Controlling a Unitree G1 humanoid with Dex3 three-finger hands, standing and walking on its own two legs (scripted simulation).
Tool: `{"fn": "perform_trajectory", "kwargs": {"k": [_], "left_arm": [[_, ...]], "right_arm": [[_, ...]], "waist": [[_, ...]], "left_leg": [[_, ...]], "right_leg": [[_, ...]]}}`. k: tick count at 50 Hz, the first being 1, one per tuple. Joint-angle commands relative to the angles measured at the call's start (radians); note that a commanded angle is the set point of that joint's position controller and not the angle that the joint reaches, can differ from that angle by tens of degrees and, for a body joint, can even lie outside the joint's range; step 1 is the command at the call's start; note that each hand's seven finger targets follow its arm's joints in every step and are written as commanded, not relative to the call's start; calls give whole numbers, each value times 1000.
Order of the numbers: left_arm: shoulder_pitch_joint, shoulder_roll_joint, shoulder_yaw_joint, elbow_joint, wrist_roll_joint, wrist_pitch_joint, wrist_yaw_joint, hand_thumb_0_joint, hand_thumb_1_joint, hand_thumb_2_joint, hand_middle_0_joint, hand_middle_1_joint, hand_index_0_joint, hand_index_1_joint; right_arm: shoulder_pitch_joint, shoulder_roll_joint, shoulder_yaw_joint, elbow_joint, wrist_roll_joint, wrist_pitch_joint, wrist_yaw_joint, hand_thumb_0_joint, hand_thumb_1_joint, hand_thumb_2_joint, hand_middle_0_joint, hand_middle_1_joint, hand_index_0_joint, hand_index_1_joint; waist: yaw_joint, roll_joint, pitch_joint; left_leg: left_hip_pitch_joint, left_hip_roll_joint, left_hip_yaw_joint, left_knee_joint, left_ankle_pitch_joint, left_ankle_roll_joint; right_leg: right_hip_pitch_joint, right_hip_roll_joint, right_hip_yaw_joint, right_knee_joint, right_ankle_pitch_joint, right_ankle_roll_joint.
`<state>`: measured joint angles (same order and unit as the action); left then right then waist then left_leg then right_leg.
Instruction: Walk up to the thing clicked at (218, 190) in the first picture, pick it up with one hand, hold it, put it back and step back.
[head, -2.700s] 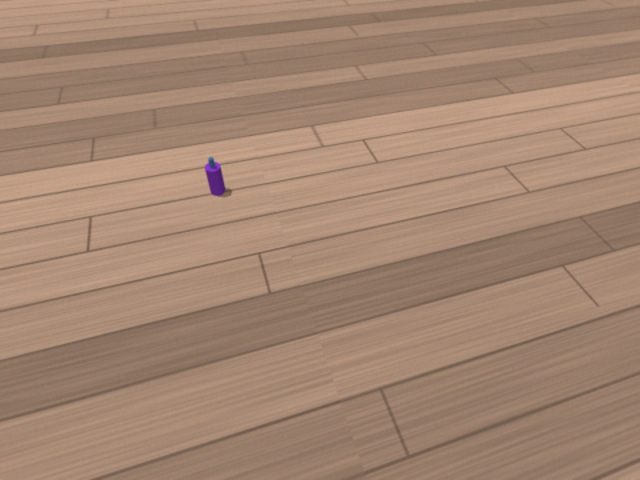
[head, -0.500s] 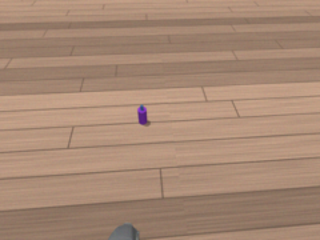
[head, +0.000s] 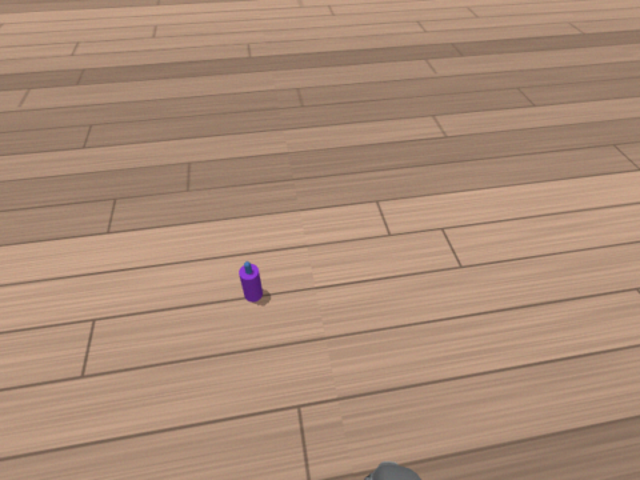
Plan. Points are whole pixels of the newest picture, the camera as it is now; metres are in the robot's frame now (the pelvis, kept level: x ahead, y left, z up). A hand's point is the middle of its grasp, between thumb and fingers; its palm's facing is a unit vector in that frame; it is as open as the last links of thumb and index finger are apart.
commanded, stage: walk up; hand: left
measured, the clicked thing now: (250, 279) +0.84 +0.23 -0.67
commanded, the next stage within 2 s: none
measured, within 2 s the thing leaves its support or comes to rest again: neither
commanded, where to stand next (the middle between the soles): +0.50 +0.00 m, yaw +2 degrees
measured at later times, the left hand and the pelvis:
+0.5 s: hand (131, 440) +0.21 +0.27 -0.16, palm faces +0.00 -0.94 -0.35, open 7.4 cm; pelvis +0.19 +0.00 -0.01, yaw +2 degrees
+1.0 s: hand (178, 309) +0.40 +0.24 -0.12, palm faces +0.01 -0.90 -0.43, open 7.3 cm; pelvis +0.35 -0.05 +0.00, yaw +2 degrees
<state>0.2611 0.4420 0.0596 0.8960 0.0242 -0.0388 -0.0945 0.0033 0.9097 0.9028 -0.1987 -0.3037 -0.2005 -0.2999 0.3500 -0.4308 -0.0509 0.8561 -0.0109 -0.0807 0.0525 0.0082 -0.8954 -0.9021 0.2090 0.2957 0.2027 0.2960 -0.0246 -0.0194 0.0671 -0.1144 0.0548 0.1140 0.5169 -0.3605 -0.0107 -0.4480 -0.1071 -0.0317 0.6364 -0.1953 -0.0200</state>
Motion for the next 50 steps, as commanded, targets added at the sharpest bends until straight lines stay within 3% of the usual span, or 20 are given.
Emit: {"fn": "perform_trajectory", "kwargs": {"k": [1, 2, 3, 5, 9, 16, 21, 22, 23, 24, 29, 33, 38, 40, 41, 42, 43, 44, 47, 50], "left_arm": [[165, 222, 87, -21, -3, -59, 30, 0, 900, 900, -200, -300, -200, -300], [235, 311, 113, -24, 2, -69, 46, 0, 900, 900, -200, -300, -200, -300], [204, 365, 112, -45, -10, -67, 50, 0, 900, 900, -200, -300, -200, -300], [126, 302, 94, -73, -36, -61, 57, 0, 900, 900, -200, -300, -200, -300], [53, 238, 69, -99, -31, -64, 62, 0, 900, 900, -200, -300, -200, -300], [54, 253, 70, -142, -14, -67, 53, 0, 900, 900, -200, -300, -200, -300], [36, 220, 44, -147, -14, -53, 50, 0, 900, 900, -200, -300, -200, -300], [59, 170, 25, -153, -10, -52, 52, 0, 900, 900, -200, -300, -200, -300], [87, 102, 12, -165, -26, -48, 51, 0, 900, 900, -200, -300, -200, -300], [72, 215, 40, -136, -19, -36, 71, 0, 900, 900, -200, -300, -200, -300], [142, 204, 37, -60, -26, -25, 59, 0, 900, 900, -200, -300, -200, -300], [52, 169, 40, -89, -13, -21, 35, 0, 900, 900, -200, -300, -200, -300], [41, 167, 52, -72, -11, -34, 29, 0, 900, 900, -200, -300, -200, -300], [128, 184, 66, -36, -8, -44, 37, 0, 900, 900, -200, -300, -200, -300], [215, 213, 83, -13, -8, -52, 48, 0, 900, 900, -200, -300, -200, -300], [276, 302, 108, -14, 0, -64, 62, 0, 900, 900, -200, -300, -200, -300], [242, 354, 105, -54, -9, -70, 69, 0, 900, 900, -200, -300, -200, -300], [164, 352, 98, -78, -23, -65, 67, 0, 900, 900, -200, -300, -200, -300], [80, 275, 78, -92, -28, -67, 78, 0, 900, 900, -200, -300, -200, -300], [86, 259, 70, -98, -26, -74, 78, 0, 900, 900, -200, -300, -200, -300]], "right_arm": [[-24, -188, -54, -97, 7, -17, -20, 0, -900, -900, 200, 300, 200, 300], [10, -100, -23, -120, 8, -18, -19, 0, -900, -900, 200, 300, 200, 300], [-19, -172, -39, -112, 14, -9, -28, 0, -900, -900, 200, 300, 200, 300], [-51, -227, -52, -71, 19, -4, -32, 0, -900, -900, 200, 300, 200, 300], [28, -193, -51, -19, 10, 7, -12, 0, -900, -900, 200, 300, 200, 300], [-110, -166, -62, -59, -8, 1, 15, 0, -900, -900, 200, 300, 200, 300], [0, -191, -82, -19, -11, -19, 3, 0, -900, -900, 200, 300, 200, 300], [108, -246, -100, 6, -15, -25, -10, 0, -900, -900, 200, 300, 200, 300], [152, -340, -121, -21, -23, -32, -21, 0, -900, -900, 200, 300, 200, 300], [133, -362, -128, -35, 12, -29, -21, 0, -900, -900, 200, 300, 200, 300], [-24, -250, -77, -67, 15, -29, -34, 0, -900, -900, 200, 300, 200, 300], [-9, -272, -83, -82, 1, -28, -29, 0, -900, -900, 200, 300, 200, 300], [-69, -276, -81, -107, 4, -16, -18, 0, -900, -900, 200, 300, 200, 300], [-104, -248, -69, -120, 5, -2, -13, 0, -900, -900, 200, 300, 200, 300], [-73, -194, -50, -118, 1, 4, -15, 0, -900, -900, 200, 300, 200, 300], [-36, -108, -23, -131, 5, 3, -14, 0, -900, -900, 200, 300, 200, 300], [-47, -143, -27, -130, 5, 13, -23, 0, -900, -900, 200, 300, 200, 300], [-73, -224, -54, -113, -2, 21, -32, 0, -900, -900, 200, 300, 200, 300], [-13, -222, -57, -47, 10, 22, -20, 0, -900, -900, 200, 300, 200, 300], [20, -201, -64, -23, -4, 35, -1, 0, -900, -900, 200, 300, 200, 300]], "waist": [[119, -83, -144], [139, -328, -171], [141, -288, -126], [107, -93, -36], [40, -166, -24], [71, -94, 0], [-21, 5, -54], [-72, 159, -113], [-76, 356, -127], [-81, 218, -125], [22, 163, -36], [-6, 194, -20], [24, 176, -14], [81, 101, -35], [123, -29, -80], [145, -308, -79], [133, -268, -50], [105, -135, 11], [51, -105, 26], [42, -136, 4]], "left_leg": [[-225, 93, -44, 256, 243, 127], [-425, -7, -8, 536, -41, 74], [-588, -62, -62, 640, -179, 53], [-575, 16, -186, 682, -78, 47], [-441, 45, -138, 504, 36, 27], [-346, 44, -81, 160, 149, 12], [17, -40, -5, 43, 137, 45], [164, 27, -143, -33, -19, 86], [274, 313, -663, -218, -193, 195], [205, 406, -811, -268, -193, 294], [-45, 242, -306, -221, 175, 220], [-67, 242, -253, -234, 145, 263], [-205, 200, -192, -175, 10, 219], [-321, 153, -142, -30, -54, 176], [-380, 107, -104, 156, -65, 147], [-536, -16, 0, 489, -112, 87], [-639, -72, -81, 628, -184, 53], [-611, 4, -175, 652, -163, 46], [-550, 66, -187, 555, -22, 39], [-449, 56, -141, 454, 34, 19]], "right_leg": [[454, 60, -14, -160, -62, -36], [568, -179, 339, -271, -212, -88], [555, -326, 653, -400, -303, -209], [437, -286, 491, -355, -100, -250], [283, -161, 193, -351, 94, -199], [218, -168, 132, -367, -141, -208], [57, -98, 21, -112, -60, -139], [-30, -42, -25, 155, 4, -102], [-273, 118, -68, 445, -272, -28], [-272, 91, 60, 533, -367, -37], [-119, 3, 83, 409, -173, -11], [-83, -11, 30, 225, -147, 13], [114, 36, -28, 33, -35, 1], [318, 85, -63, -37, 4, -1], [452, 84, -18, -81, -74, -10], [519, -119, 323, -281, -341, -72], [446, -322, 698, -450, -462, -186], [334, -351, 707, -444, -518, -245], [282, -217, 392, -389, -291, -205], [221, -166, 233, -360, -117, -194]]}}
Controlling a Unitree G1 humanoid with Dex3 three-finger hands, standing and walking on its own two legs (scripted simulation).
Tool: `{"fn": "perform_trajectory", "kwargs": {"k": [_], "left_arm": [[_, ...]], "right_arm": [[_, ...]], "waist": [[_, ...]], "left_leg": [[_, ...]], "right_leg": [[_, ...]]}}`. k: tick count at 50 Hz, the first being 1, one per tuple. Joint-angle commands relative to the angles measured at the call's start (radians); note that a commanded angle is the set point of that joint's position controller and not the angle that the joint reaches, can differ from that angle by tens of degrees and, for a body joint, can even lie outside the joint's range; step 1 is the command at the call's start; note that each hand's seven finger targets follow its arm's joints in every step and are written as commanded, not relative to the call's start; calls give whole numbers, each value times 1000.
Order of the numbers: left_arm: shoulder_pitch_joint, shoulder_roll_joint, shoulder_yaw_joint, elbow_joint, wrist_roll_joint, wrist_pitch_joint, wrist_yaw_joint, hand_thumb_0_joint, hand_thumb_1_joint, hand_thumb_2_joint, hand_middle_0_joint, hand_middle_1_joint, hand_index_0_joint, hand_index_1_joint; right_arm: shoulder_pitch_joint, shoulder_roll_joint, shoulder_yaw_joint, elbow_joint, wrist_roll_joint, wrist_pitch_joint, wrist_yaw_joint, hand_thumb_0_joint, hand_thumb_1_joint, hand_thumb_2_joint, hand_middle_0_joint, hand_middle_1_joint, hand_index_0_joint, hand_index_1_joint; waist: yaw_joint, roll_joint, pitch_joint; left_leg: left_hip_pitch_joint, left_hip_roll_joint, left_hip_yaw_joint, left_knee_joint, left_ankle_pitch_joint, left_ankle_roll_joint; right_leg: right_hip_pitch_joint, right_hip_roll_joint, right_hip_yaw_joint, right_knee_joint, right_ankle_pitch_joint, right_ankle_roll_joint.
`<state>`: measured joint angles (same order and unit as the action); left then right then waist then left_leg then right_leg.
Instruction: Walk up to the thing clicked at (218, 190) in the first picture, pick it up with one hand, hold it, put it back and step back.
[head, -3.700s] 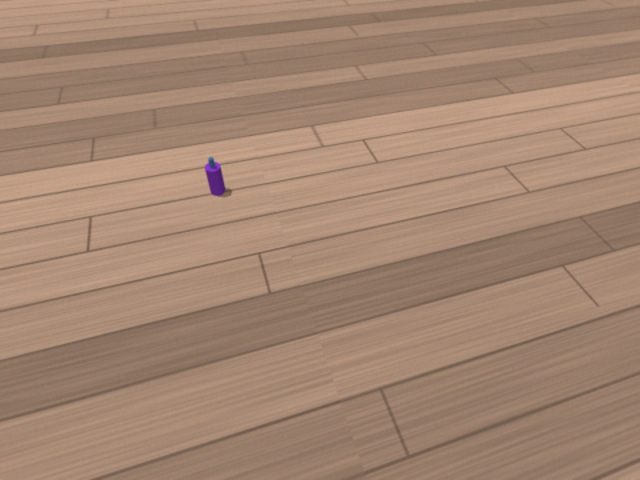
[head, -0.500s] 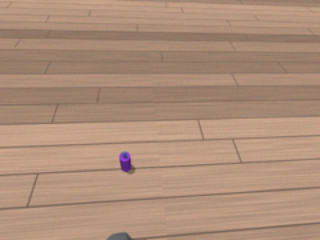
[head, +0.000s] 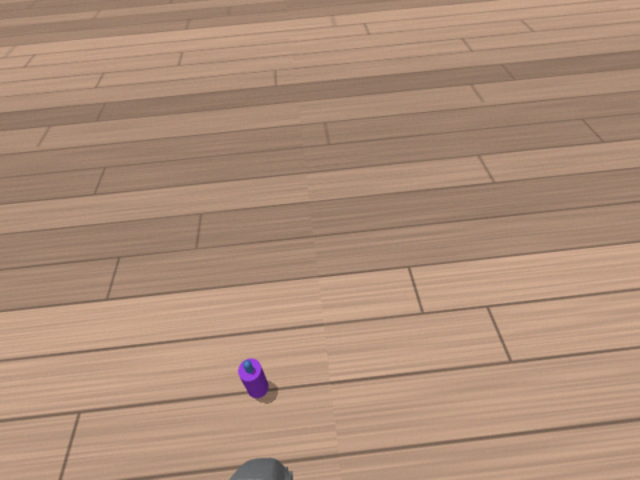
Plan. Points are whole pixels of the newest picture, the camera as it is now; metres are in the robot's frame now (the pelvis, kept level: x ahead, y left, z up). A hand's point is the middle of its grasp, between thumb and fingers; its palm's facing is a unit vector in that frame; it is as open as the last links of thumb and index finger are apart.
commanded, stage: walk up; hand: left
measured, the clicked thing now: (252, 375) +0.49 +0.26 -0.66
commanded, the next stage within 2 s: stand in 1.74 s
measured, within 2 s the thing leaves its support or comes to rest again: neither
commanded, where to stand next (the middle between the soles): +0.15 +0.04 m, yaw +0 degrees
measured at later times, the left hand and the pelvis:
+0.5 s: hand out of the picture +0.14 +0.30 -0.16, palm faces -0.05 -0.91 -0.41, open 7.3 cm; pelvis +0.09 +0.02 -0.01, yaw -1 degrees
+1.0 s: hand (146, 415) +0.23 +0.28 -0.14, palm faces -0.04 -0.93 -0.35, open 7.3 cm; pelvis +0.12 +0.03 +0.01, yaw -1 degrees
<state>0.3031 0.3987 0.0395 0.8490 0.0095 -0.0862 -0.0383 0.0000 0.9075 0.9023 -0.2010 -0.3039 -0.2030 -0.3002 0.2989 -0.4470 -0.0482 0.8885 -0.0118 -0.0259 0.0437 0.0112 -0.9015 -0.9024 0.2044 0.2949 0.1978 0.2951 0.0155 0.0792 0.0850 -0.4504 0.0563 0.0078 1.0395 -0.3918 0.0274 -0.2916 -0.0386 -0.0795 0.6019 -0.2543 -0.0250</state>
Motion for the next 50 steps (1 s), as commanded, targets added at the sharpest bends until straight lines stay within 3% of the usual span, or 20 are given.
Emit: {"fn": "perform_trajectory", "kwargs": {"k": [1, 5, 8, 10, 11, 12, 13, 17, 21, 23, 24, 25, 26, 28, 30, 31, 32, 33, 36, 50], "left_arm": [[44, 305, 88, -55, -7, -28, 24, 0, 900, 900, -200, -300, -200, -300], [18, 283, 66, -66, 0, -19, 35, 0, 900, 900, -200, -300, -200, -300], [-8, 280, 50, -57, -8, 0, 44, 0, 900, 900, -200, -300, -200, -300], [-11, 216, 25, -56, -18, 13, 50, 0, 900, 900, -200, -300, -200, -300], [40, 178, 12, -81, -18, 13, 42, 0, 900, 900, -200, -300, -200, -300], [61, 202, 19, -65, -18, 26, 48, 0, 900, 900, -200, -300, -200, -300], [34, 254, 34, -33, -4, 34, 58, 0, 900, 900, -200, -300, -200, -300], [85, 238, 41, 27, -8, 33, 44, 0, 900, 900, -200, -300, -200, -300], [93, 194, 49, 72, 5, 31, 45, 0, 900, 900, -200, -300, -200, -300], [87, 199, 56, 86, 18, 21, 57, 0, 900, 900, -200, -300, -200, -300], [53, 242, 65, 69, 29, 13, 62, 0, 900, 900, -200, -300, -200, -300], [-22, 323, 71, 42, 29, 3, 64, 0, 900, 900, -200, -300, -200, -300], [-90, 343, 69, 37, 21, 10, 58, 0, 900, 900, -200, -300, -200, -300], [-138, 266, 45, 42, 8, 11, 58, 0, 900, 900, -200, -300, -200, -300], [-153, 232, 29, 51, 2, 15, 53, 0, 900, 900, -200, -300, -200, -300], [-129, 207, 20, 60, -5, 17, 51, 0, 900, 900, -200, -300, -200, -300], [-119, 205, 19, 73, -12, 22, 50, 0, 900, 900, -200, -300, -200, -300], [-114, 212, 19, 90, -12, 24, 52, 0, 900, 900, -200, -300, -200, -300], [-153, 219, 16, 116, -11, 24, 54, 0, 900, 900, -200, -300, -200, -300], [-278, 182, -7, 224, -11, 42, 46, 0, 900, 900, -200, -300, -200, -300]], "right_arm": [[40, -171, -64, -65, -5, -14, 13, 0, -900, -900, 200, 300, 200, 300], [-23, -125, -51, -72, -6, -13, 3, 0, -900, -900, 200, 300, 200, 300], [-30, -106, -47, -53, 4, -22, -11, 0, -900, -900, 200, 300, 200, 300], [22, -157, -58, -20, -4, -33, -28, 0, -900, -900, 200, 300, 200, 300], [81, -250, -90, -32, -8, -39, -27, 0, -900, -900, 200, 300, 200, 300], [81, -324, -103, -49, 6, -36, -25, 0, -900, -900, 200, 300, 200, 300], [58, -328, -112, -43, 13, -29, -24, 0, -900, -900, 200, 300, 200, 300], [-85, -256, -77, -71, 0, -22, -34, 0, -900, -900, 200, 300, 200, 300], [-149, -219, -53, -83, -6, -5, -28, 0, -900, -900, 200, 300, 200, 300], [-169, -150, -24, -81, 7, 7, -26, 0, -900, -900, 200, 300, 200, 300], [-143, -95, -7, -77, 14, 9, -28, 0, -900, -900, 200, 300, 200, 300], [-155, -75, 1, -73, 15, 13, -32, 0, -900, -900, 200, 300, 200, 300], [-166, -150, -25, -43, 9, 15, -45, 0, -900, -900, 200, 300, 200, 300], [-129, -139, -18, 5, 19, 6, -38, 0, -900, -900, 200, 300, 200, 300], [-86, -142, -19, 49, 20, -14, -42, 0, -900, -900, 200, 300, 200, 300], [-109, -169, -23, 48, 13, -21, -43, 0, -900, -900, 200, 300, 200, 300], [-156, -188, -23, 45, 13, -24, -41, 0, -900, -900, 200, 300, 200, 300], [-181, -190, -18, 56, 20, -21, -37, 0, -900, -900, 200, 300, 200, 300], [-198, -158, -5, 89, 20, -14, -39, 0, -900, -900, 200, 300, 200, 300], [-288, -139, 14, 195, 14, -8, -37, 0, -900, -900, 200, 300, 200, 300]], "waist": [[6, -248, -7], [9, -221, -37], [-13, -196, -94], [-45, -80, -135], [-59, 86, -207], [-66, 143, -191], [-67, 94, -143], [-12, 134, -66], [6, 105, -93], [37, 13, -102], [25, -133, -78], [2, -253, -30], [-3, -224, 5], [-34, -160, -15], [-54, -183, -108], [-34, -133, -155], [-6, -112, -168], [7, -95, -147], [-12, -93, -141], [-7, -51, -110]], "left_leg": [[-107, 53, -19, -105, 73, -21], [36, 26, 29, -290, 145, -28], [198, -27, 68, -440, 274, -10], [339, -3, 24, -531, 399, 22], [455, 169, -221, -580, 275, 94], [443, 348, -511, -704, 100, 236], [350, 371, -555, -734, -34, 285], [162, 214, -261, -686, 3, 196], [29, 177, -170, -604, 10, 161], [-50, 136, -117, -482, -6, 94], [-91, 77, -62, -352, -17, 43], [-110, -30, 8, -251, -99, -7], [3, 4, -35, -192, -162, -6], [52, 3, -26, -313, -59, 1], [247, 19, -36, -480, 253, 11], [279, 70, -121, -507, 360, 33], [232, 104, -165, -520, 333, 55], [193, 105, -157, -515, 303, 60], [220, 57, -84, -517, 341, 29], [258, 82, -102, -722, 258, 10]], "right_leg": [[52, -233, 258, -333, -45, -193], [3, -212, 147, -208, 310, -178], [-18, -184, 96, -59, 447, -143], [-87, -115, 49, 107, 288, -71], [-197, -26, -1, 279, 12, -29], [-310, 51, 5, 403, -366, -13], [-298, -3, 89, 489, -387, -12], [-186, -39, 78, 319, -226, -12], [35, 20, 14, 94, -105, 5], [145, 18, 56, -57, -30, -12], [126, -99, 260, -203, -137, -49], [2, -300, 570, -334, -265, -138], [-124, -339, 558, -306, -218, -206], [-52, -223, 356, -201, -12, -147], [-56, -152, 209, -82, 247, -78], [-38, -102, 159, -37, 279, -42], [5, -54, 124, -43, 159, -18], [43, -51, 123, -71, 75, -16], [75, -93, 154, -106, 176, -37], [170, -79, 127, -260, 108, 2]]}}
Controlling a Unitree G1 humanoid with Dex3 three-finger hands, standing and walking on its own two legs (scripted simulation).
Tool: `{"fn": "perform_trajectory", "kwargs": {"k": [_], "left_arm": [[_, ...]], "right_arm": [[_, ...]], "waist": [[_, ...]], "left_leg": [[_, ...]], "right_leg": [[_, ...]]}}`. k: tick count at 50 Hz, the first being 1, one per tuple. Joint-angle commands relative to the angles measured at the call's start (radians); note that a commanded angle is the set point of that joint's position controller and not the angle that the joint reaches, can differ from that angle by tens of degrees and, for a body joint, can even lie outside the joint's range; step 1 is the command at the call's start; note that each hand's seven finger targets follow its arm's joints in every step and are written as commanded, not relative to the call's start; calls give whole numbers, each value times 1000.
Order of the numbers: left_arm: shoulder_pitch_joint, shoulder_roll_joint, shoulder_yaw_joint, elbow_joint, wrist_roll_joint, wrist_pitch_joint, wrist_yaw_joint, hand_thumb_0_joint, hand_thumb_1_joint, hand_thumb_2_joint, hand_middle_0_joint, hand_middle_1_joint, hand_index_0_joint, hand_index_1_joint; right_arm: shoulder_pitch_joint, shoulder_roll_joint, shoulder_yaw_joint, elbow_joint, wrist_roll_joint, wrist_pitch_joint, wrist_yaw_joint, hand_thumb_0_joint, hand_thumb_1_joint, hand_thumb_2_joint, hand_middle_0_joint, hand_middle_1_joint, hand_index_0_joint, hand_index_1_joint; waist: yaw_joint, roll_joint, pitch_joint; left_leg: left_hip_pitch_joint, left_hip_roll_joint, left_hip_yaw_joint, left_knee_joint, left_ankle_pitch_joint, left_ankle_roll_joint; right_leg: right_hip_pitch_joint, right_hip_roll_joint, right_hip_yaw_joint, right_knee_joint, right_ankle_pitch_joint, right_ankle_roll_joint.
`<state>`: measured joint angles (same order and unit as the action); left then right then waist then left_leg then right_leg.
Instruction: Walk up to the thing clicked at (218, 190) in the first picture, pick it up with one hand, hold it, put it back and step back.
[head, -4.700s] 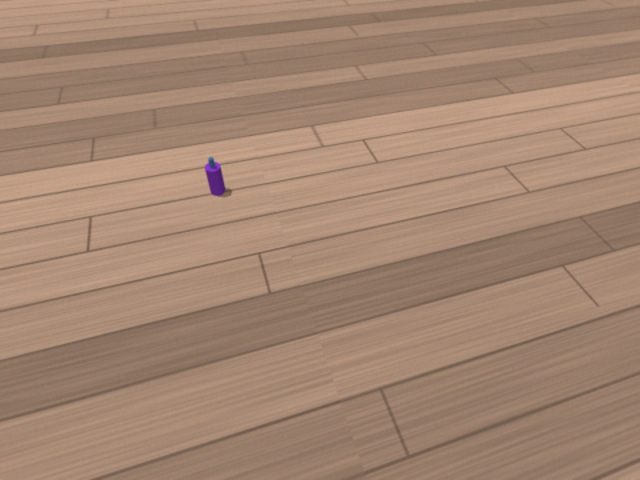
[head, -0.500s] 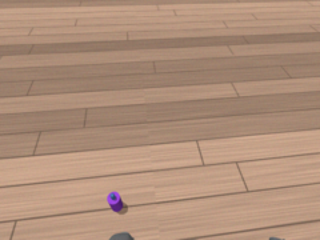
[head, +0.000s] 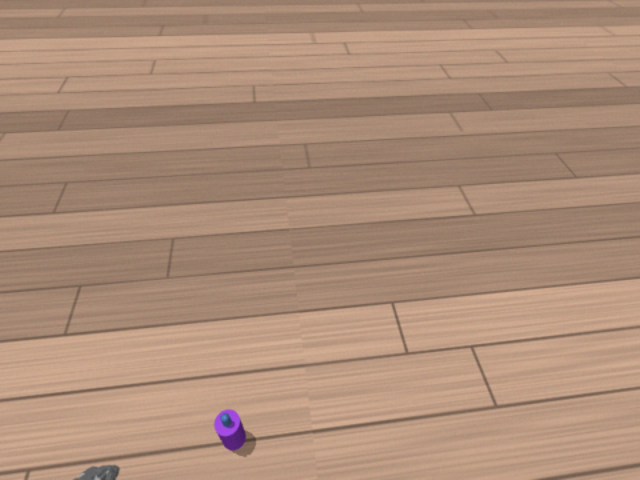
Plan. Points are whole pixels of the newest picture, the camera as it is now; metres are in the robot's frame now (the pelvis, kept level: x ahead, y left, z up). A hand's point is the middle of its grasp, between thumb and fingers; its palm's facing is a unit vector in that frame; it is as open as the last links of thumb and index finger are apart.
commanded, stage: walk up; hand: left
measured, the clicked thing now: (229, 427) +0.37 +0.23 -0.68
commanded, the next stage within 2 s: stand in 0.74 s
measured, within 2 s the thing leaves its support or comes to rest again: neither
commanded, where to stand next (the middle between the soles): +0.03 +0.01 m, yaw +1 degrees
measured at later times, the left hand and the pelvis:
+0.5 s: hand out of the picture +0.08 +0.25 -0.15, palm faces -0.01 -0.94 -0.35, open 7.3 cm; pelvis +0.01 +0.00 +0.01, yaw +1 degrees
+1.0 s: hand out of the picture +0.10 +0.25 -0.15, palm faces -0.01 -0.94 -0.34, open 7.3 cm; pelvis +0.02 +0.00 +0.01, yaw +0 degrees
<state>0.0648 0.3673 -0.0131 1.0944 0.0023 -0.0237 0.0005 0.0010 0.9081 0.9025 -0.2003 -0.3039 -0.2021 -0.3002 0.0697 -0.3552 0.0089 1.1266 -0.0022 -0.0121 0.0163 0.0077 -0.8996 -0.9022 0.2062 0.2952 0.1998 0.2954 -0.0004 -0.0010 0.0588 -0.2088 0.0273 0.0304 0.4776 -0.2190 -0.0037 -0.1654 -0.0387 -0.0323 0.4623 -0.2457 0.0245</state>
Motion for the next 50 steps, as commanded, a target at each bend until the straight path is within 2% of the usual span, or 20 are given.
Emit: {"fn": "perform_trajectory", "kwargs": {"k": [1, 4, 8, 15, 21, 27, 30, 36, 37, 38, 43, 50], "left_arm": [[-44, 215, 45, -16, -2, -21, 6, 0, 900, 900, -200, -300, -200, -300], [-61, 214, 49, -2, -2, -19, 4, 0, 900, 900, -200, -300, -200, -300], [-64, 209, 48, 10, 3, -16, 3, 0, 900, 900, -200, -300, -200, -300], [-59, 205, 52, 19, 6, -17, 2, 0, 900, 900, -200, -300, -200, -300], [-43, 202, 56, 28, 6, -16, 5, 0, 900, 900, -200, -300, -200, -300], [-48, 199, 57, 28, 7, -12, 8, 0, 900, 900, -200, -300, -200, -300], [-47, 196, 58, 24, 9, -12, 8, 0, 900, 900, -200, -300, -200, -300], [-48, 192, 60, 18, 8, -11, 8, 0, 900, 900, -200, -300, -200, -300], [-46, 198, 58, 9, 2, -9, 10, 0, 900, 900, -200, -300, -200, -300], [-40, 192, 58, 11, 1, -10, 10, 0, 900, 900, -200, -300, -200, -300], [-39, 194, 62, 4, 1, -5, 8, 0, 900, 900, -200, -300, -200, -300], [-42, 192, 58, -6, 6, -4, 6, 0, 900, 900, -200, -300, -200, -300]], "right_arm": [[-67, -230, -44, -41, 2, -22, -9, 0, -900, -900, 200, 300, 200, 300], [-57, -227, -45, -26, 2, -24, -12, 0, -900, -900, 200, 300, 200, 300], [-69, -224, -46, -24, 0, -19, -12, 0, -900, -900, 200, 300, 200, 300], [-64, -221, -48, -17, -3, -18, -12, 0, -900, -900, 200, 300, 200, 300], [-51, -219, -51, -13, -1, -18, -16, 0, -900, -900, 200, 300, 200, 300], [-49, -215, -53, -14, -3, -10, -16, 0, -900, -900, 200, 300, 200, 300], [-45, -214, -53, -12, -4, -12, -17, 0, -900, -900, 200, 300, 200, 300], [-32, -210, -53, -11, -3, -15, -19, 0, -900, -900, 200, 300, 200, 300], [-66, -205, -51, -29, -6, -17, -22, 0, -900, -900, 200, 300, 200, 300], [-64, -207, -52, -28, -5, -18, -22, 0, -900, -900, 200, 300, 200, 300], [-56, -204, -51, -32, -4, -19, -24, 0, -900, -900, 200, 300, 200, 300], [-63, -207, -49, -32, -4, -19, -24, 0, -900, -900, 200, 300, 200, 300]], "waist": [[9, 21, -90], [2, 18, -111], [0, 15, -75], [-4, 10, -83], [-2, 0, -114], [-6, -4, -77], [-4, 4, -90], [-5, 4, -105], [0, -4, -70], [1, -1, -88], [-4, 13, -124], [-7, 5, -113]], "left_leg": [[32, 104, -117, -159, 86, 39], [63, 103, -102, -163, 148, 31], [53, 97, -103, -180, 76, 29], [72, 92, -100, -189, 80, 25], [117, 99, -95, -171, 203, 27], [95, 94, -98, -185, 160, 24], [92, 95, -99, -192, 159, 24], [106, 99, -98, -190, 212, 24], [97, 117, -112, -195, 286, 14], [110, 120, -110, -187, 311, 12], [129, 118, -99, -193, 305, 9], [138, 119, -97, -200, 260, 8]], "right_leg": [[37, -83, 84, -130, 114, -45], [57, -90, 81, -143, 148, -44], [35, -88, 80, -179, 88, -38], [38, -90, 77, -198, 85, -35], [64, -94, 65, -189, 176, -32], [55, -89, 64, -204, 133, -30], [73, -94, 62, -202, 147, -29], [93, -95, 61, -194, 179, -30], [74, -103, 68, -186, 227, -28], [87, -107, 67, -187, 244, -26], [117, -111, 68, -187, 256, -30], [88, -110, 71, -201, 218, -31]]}}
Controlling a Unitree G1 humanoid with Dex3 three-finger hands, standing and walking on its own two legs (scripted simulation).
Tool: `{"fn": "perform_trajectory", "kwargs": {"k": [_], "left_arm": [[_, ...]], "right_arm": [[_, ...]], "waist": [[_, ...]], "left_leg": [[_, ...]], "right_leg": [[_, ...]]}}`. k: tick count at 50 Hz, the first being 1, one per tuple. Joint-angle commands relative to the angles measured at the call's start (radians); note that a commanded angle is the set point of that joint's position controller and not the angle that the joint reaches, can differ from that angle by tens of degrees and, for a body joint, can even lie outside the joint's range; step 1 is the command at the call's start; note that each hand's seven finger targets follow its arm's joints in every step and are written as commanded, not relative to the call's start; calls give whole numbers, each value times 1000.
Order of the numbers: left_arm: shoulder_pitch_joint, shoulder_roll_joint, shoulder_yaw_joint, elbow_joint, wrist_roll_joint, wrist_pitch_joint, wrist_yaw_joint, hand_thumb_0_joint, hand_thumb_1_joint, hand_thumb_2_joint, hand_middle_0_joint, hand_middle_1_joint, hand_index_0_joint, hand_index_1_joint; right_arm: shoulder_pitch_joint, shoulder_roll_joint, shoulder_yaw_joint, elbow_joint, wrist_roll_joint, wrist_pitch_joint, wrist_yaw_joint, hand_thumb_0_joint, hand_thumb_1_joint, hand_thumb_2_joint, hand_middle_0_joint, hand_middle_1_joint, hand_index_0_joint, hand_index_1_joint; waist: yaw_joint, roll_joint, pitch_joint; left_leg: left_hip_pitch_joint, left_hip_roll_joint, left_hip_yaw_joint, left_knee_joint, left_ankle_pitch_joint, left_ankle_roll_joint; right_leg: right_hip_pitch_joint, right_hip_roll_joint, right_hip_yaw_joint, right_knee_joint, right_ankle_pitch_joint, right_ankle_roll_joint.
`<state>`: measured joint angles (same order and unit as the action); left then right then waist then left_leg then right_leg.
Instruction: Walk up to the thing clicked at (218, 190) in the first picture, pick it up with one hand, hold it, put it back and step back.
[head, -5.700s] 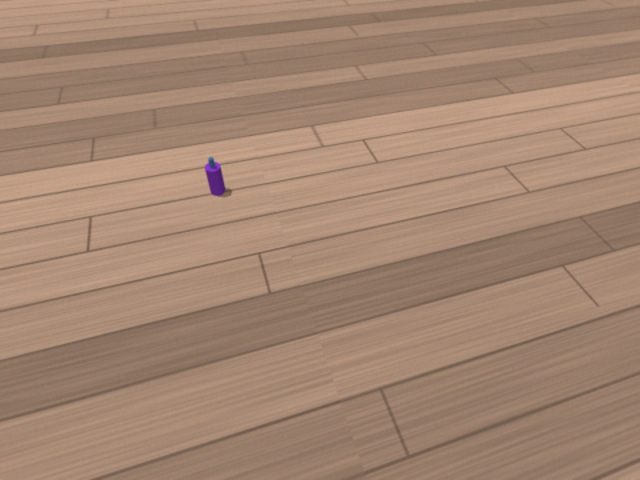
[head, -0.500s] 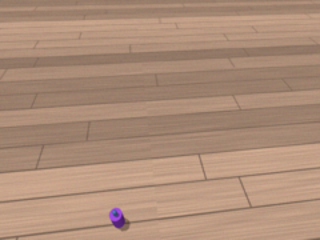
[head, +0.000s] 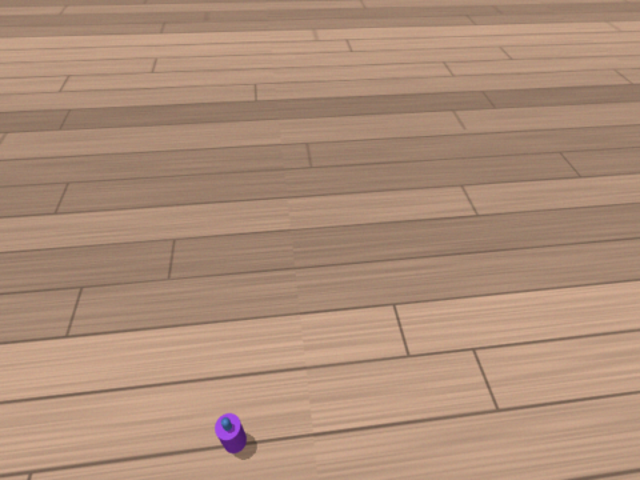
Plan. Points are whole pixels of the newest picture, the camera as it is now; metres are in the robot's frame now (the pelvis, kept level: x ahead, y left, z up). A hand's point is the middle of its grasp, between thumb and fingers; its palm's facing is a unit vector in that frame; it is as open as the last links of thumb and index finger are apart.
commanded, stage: stand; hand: left
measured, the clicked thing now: (230, 431) +0.36 +0.23 -0.69
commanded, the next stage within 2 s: go down in 1.94 s
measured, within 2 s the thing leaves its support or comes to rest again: neither
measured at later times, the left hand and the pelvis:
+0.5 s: hand out of the picture +0.06 +0.25 -0.16, palm faces -0.03 -0.94 -0.34, open 7.3 cm; pelvis -0.01 -0.01 +0.00, yaw +0 degrees
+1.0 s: hand out of the picture +0.07 +0.24 -0.16, palm faces -0.03 -0.94 -0.35, open 7.3 cm; pelvis +0.00 -0.01 +0.00, yaw +0 degrees
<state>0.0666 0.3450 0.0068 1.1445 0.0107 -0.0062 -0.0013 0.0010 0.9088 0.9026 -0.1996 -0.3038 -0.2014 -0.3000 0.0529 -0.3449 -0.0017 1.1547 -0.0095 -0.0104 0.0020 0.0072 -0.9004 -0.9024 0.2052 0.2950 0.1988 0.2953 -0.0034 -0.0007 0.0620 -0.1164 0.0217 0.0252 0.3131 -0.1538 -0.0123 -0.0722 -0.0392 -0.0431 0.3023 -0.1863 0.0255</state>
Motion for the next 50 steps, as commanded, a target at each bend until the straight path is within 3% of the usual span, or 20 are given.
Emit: {"fn": "perform_trajectory", "kwargs": {"k": [1, 5, 12, 17, 31, 38, 46, 50], "left_arm": [[-36, 213, 37, -57, -2, -22, 9, 0, 900, 900, -200, -300, -200, -300], [-37, 217, 37, -54, -5, -21, 7, 0, 900, 900, -200, -300, -200, -300], [-31, 217, 36, -58, -4, -21, 5, 0, 900, 900, -200, -300, -200, -300], [-18, 217, 33, -65, -2, -23, 7, 0, 900, 900, -200, -300, -200, -300], [-5, 224, 33, -68, -3, -22, 6, 0, 900, 900, -200, -300, -200, -300], [4, 222, 34, -66, -1, -18, 2, 0, 899, 900, -200, -300, -200, -300], [4, 222, 32, -76, -2, -21, 4, 0, 899, 900, -200, -300, -200, -300], [2, 225, 33, -74, -3, -22, 7, 0, 899, 900, -200, -300, -200, -300]], "right_arm": [[-48, -221, -40, -61, 4, -19, -9, 0, -900, -900, 200, 300, 200, 300], [-42, -216, -36, -59, 3, -17, -7, 0, -900, -900, 200, 300, 200, 300], [-33, -218, -37, -60, 2, -18, -5, 0, -900, -900, 200, 300, 200, 300], [-29, -223, -39, -62, 0, -18, -5, 0, -900, -900, 200, 300, 200, 300], [-8, -217, -37, -62, -1, -18, -5, 0, -900, -900, 200, 300, 200, 300], [-2, -223, -36, -63, 0, -16, -4, 0, -900, -900, 200, 300, 200, 300], [-2, -221, -34, -66, -1, -21, -7, 0, -900, -900, 200, 300, 200, 300], [8, -219, -33, -62, 1, -19, -8, 0, -900, -900, 200, 300, 200, 300]], "waist": [[-2, 11, -117], [-3, 9, -93], [-4, -1, -82], [-2, 7, -104], [-1, -6, -79], [2, 8, -62], [4, -1, -107], [0, -1, -107]], "left_leg": [[47, 125, -93, -37, 195, 17], [20, 119, -94, -47, 125, 16], [17, 115, -97, -51, 89, 16], [35, 119, -92, -34, 119, 20], [22, 119, -95, -44, 88, 16], [2, 111, -98, -56, 5, 19], [38, 123, -95, -33, 157, 17], [39, 123, -92, -29, 171, 20]], "right_leg": [[-7, -107, 80, -45, 157, -30], [-10, -108, 87, -54, 98, -31], [-33, -106, 90, -63, 67, -31], [-31, -109, 93, -58, 103, -34], [-51, -103, 94, -52, 56, -38], [-66, -101, 100, -62, 1, -40], [-33, -105, 94, -33, 127, -41], [-19, -107, 93, -33, 158, -39]]}}
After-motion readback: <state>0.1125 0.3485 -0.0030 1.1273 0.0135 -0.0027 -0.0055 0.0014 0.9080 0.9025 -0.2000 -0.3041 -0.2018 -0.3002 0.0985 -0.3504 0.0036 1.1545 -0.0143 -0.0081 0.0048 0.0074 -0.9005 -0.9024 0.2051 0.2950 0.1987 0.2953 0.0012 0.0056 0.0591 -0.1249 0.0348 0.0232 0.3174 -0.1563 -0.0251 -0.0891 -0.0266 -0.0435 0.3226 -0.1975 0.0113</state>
